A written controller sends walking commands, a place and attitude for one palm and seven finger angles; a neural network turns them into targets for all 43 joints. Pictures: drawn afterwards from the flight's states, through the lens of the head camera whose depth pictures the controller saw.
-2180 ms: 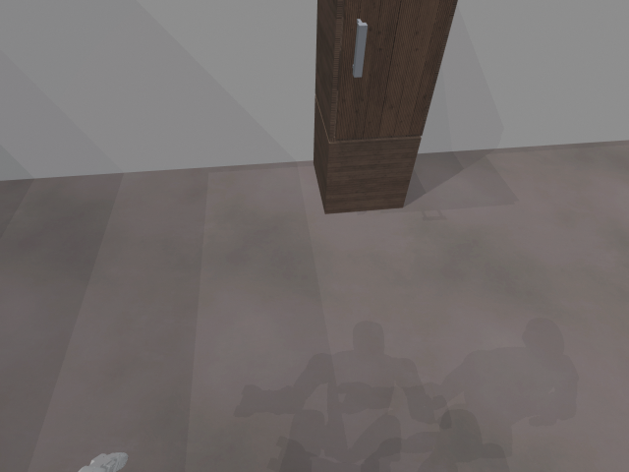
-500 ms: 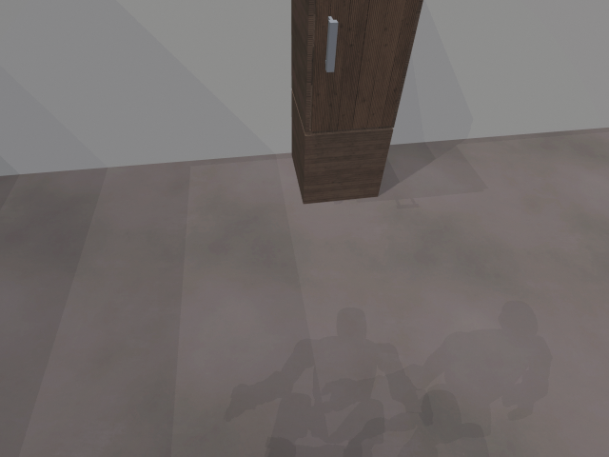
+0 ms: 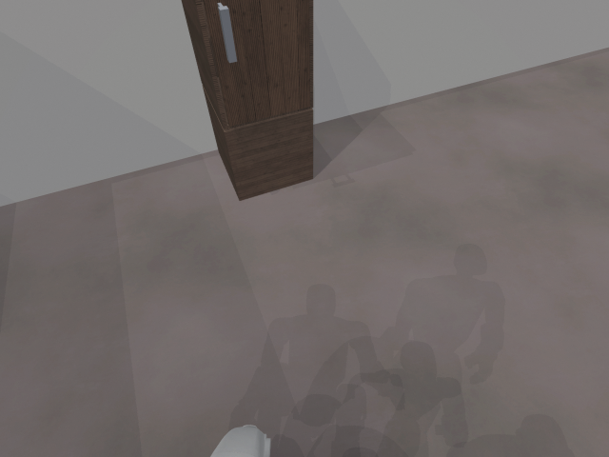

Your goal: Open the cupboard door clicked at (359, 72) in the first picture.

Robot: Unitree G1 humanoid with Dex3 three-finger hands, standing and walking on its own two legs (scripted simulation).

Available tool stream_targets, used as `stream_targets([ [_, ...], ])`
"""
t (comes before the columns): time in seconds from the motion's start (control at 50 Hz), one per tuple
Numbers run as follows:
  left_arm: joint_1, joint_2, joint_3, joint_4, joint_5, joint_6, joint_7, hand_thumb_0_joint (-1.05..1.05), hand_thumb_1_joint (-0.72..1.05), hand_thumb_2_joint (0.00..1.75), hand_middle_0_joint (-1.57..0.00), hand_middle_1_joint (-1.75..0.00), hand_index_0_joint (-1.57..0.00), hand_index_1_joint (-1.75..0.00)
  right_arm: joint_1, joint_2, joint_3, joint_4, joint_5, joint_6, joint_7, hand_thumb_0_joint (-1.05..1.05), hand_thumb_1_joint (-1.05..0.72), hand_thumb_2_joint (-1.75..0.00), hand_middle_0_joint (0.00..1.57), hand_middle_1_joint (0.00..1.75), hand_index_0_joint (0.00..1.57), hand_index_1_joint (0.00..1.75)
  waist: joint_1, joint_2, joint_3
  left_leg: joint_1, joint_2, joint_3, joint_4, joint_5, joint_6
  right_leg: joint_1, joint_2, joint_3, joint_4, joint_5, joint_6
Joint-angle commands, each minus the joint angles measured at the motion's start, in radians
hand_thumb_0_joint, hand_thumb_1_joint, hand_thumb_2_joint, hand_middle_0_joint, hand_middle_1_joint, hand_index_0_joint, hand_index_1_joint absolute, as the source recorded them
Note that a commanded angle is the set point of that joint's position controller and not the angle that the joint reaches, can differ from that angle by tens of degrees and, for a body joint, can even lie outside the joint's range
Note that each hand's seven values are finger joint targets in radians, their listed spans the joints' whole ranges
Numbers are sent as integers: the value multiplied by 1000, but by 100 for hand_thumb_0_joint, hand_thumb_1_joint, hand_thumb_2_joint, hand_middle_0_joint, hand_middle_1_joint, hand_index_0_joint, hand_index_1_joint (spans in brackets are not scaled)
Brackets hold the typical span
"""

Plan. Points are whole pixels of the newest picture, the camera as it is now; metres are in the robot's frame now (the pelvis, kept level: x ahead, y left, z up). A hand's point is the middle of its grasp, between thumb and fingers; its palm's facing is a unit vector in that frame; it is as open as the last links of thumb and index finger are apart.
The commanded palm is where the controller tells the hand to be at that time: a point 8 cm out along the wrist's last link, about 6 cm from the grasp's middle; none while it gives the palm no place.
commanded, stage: walk to a spot facing it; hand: left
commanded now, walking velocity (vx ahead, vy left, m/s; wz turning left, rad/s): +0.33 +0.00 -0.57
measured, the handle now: (226, 32) +1.23 +0.37 -0.01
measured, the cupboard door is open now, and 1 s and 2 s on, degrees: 0 0 0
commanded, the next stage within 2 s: turn to face it in 1.70 s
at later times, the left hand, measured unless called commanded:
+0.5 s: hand (170, 357) +0.29 +0.28 -0.18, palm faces -0.22 -0.96 -0.19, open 7.4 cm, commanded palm none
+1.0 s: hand (295, 253) +0.54 +0.08 -0.19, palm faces -0.55 -0.82 -0.17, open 7.3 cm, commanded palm none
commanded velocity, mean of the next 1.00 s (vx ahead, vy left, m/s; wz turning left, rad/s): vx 0.33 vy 0.00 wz -0.52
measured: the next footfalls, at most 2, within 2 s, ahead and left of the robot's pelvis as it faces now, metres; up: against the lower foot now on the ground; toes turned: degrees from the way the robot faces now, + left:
left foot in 0.28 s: +0.21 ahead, +0.16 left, +0.00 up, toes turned -5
right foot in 0.86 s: +0.40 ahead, -0.10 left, +0.00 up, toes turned -38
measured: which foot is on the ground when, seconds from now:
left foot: up 0.00-0.26, down 0.28-0.86, up 0.88-1.00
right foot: down 0.00-0.28, up 0.30-0.84, down 0.86-1.00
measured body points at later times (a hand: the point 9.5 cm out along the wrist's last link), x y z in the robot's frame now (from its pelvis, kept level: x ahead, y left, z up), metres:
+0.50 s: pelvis +0.18 +0.09 +0.00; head +0.20 +0.13 +0.45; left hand +0.30 +0.33 -0.16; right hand +0.16 -0.16 -0.12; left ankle +0.17 +0.17 -0.74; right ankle +0.13 -0.06 -0.63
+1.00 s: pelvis +0.37 -0.01 -0.02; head +0.40 -0.02 +0.43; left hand +0.57 +0.13 -0.17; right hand +0.21 -0.17 -0.17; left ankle +0.37 +0.15 -0.64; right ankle +0.36 -0.07 -0.74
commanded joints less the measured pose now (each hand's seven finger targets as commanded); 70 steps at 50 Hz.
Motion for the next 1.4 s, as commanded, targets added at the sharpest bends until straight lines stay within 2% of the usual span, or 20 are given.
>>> stream_targets([
  [0.0,60,186,56,-41,2,-43,20,0,90,90,-20,-30,-20,-30,-104,-57,-15,-114,4,-42,-4,0,-90,-90,20,30,20,30,4,-103,-10,-147,17,-11,-62,20,-18,142,-251,306,-178,87,-116],
  [0.16,48,196,66,-33,12,-31,30,0,90,90,-20,-30,-20,-30,-185,-34,-6,-166,17,-67,-5,0,-90,-90,20,30,20,30,27,-170,4,37,-31,10,-384,-76,3,107,-249,344,-93,249,-118],
  [0.22,-39,202,76,-53,3,-27,26,0,90,90,-20,-30,-20,-30,25,-71,-17,-102,19,-81,-24,0,-90,-90,20,30,20,30,-80,-127,-39,445,-63,29,-624,15,23,-103,-157,271,89,272,-58],
  [0.24,-35,161,75,-65,-6,-28,18,0,90,90,-20,-30,-20,-30,174,-151,-35,-56,14,-88,-40,0,-90,-90,20,30,20,30,-134,3,-137,726,67,-89,-660,-9,53,-257,-79,196,292,189,-21],
  [0.26,-11,102,66,-82,-16,-31,5,0,90,90,-20,-30,-20,-30,299,-262,-60,-27,1,-92,-42,0,-90,-90,20,30,20,30,-154,300,-221,881,399,-466,-740,-30,148,-480,28,33,630,-302,42],
  [0.28,-42,128,70,-89,-8,-32,5,0,90,90,-20,-30,-20,-30,293,-247,-48,-33,7,-80,-41,0,-90,-90,20,30,20,30,-147,226,-176,766,460,-550,-819,-106,194,-509,-27,31,779,-322,47],
  [0.42,-98,68,72,-75,16,30,-32,0,90,90,-20,-30,-20,-30,151,-36,6,-26,11,-112,-48,0,-90,-90,20,30,20,30,-16,141,58,382,217,15,-864,182,73,-462,-144,-44,881,44,80],
  [0.68,-461,38,34,-179,11,32,-45,0,90,90,-20,-30,-20,-30,371,-63,6,77,-2,-104,-55,0,-90,-90,20,30,20,30,-109,99,100,699,234,217,-809,658,126,-552,-110,-218,388,79,49],
  [0.78,-236,98,53,-114,14,10,-27,0,90,90,-20,-30,-20,-30,315,-124,-7,66,7,-90,-49,0,-90,-90,20,30,20,30,8,160,-51,685,247,309,-442,1094,109,-171,-3,-281,228,-10,-38],
  [0.82,-6,224,86,-51,18,-8,-12,0,90,90,-20,-30,-20,-30,294,-84,3,32,28,-84,-32,0,-90,-90,20,30,20,30,117,0,-208,263,172,308,47,486,48,366,-191,-34,112,105,-138],
  [0.84,60,307,102,-42,0,-14,2,0,90,90,-20,-30,-20,-30,295,-19,9,-6,36,-91,-35,0,-90,-90,20,30,20,30,100,-165,-319,-43,-6,216,399,-335,-8,550,-478,516,31,286,-283],
  [0.86,32,327,107,-48,-21,-7,14,0,90,90,-20,-30,-20,-30,191,-55,-1,-32,31,-89,-39,0,-90,-90,20,30,20,30,103,-54,-261,-108,17,46,447,-312,27,468,-488,513,-69,227,-304],
  [0.9,-149,232,81,-80,-23,-12,18,0,90,90,-20,-30,-20,-30,202,-28,-4,-19,20,-73,-32,0,-90,-90,20,30,20,30,-7,-16,-58,-69,98,-8,349,-109,21,149,-408,311,-136,150,-105],
  [0.98,-210,162,55,-73,0,-41,22,0,90,90,-20,-30,-20,-30,232,7,-2,11,2,-35,-31,0,-90,-90,20,30,20,30,-94,-14,44,78,109,5,132,-84,3,-194,-300,119,-190,153,-139],
  [1.18,-82,177,64,-29,2,-46,15,0,90,90,-20,-30,-20,-30,-46,3,5,-90,2,-70,-3,0,-90,-90,20,30,20,30,-3,-153,-14,83,13,75,-400,-5,3,46,-235,126,-76,304,-106],
  [1.24,-94,182,69,-35,-6,-40,16,0,90,90,-20,-30,-20,-30,47,-44,-7,-61,0,-88,-18,0,-90,-90,20,30,20,30,-61,-84,-69,370,-20,103,-615,70,16,-8,-200,114,107,416,-63],
  [1.26,-105,160,67,-46,-14,-40,12,0,90,90,-20,-30,-20,-30,177,-115,-26,-23,-5,-95,-30,0,-90,-90,20,30,20,30,-120,14,-154,643,78,-2,-654,112,50,-166,-143,75,302,342,-20],
  [1.28,-80,102,58,-62,-23,-41,0,0,90,90,-20,-30,-20,-30,300,-241,-57,3,-18,-98,-35,0,-90,-90,20,30,20,30,-154,288,-256,871,392,-333,-685,200,159,-415,-24,-76,622,-165,39],
  [1.3,-123,119,53,-78,-12,-45,3,0,90,90,-20,-30,-20,-30,335,-242,-48,3,-6,-82,-35,0,-90,-90,20,30,20,30,-171,263,-224,821,478,-401,-747,185,213,-479,-54,-47,807,-348,43],
  [1.38,-169,94,69,-62,7,-5,-20,0,90,90,-20,-30,-20,-30,122,-70,-3,-27,-1,-94,-39,0,-90,-90,20,30,20,30,-64,108,48,448,331,-69,-836,170,128,-473,-166,-52,888,-102,76],
])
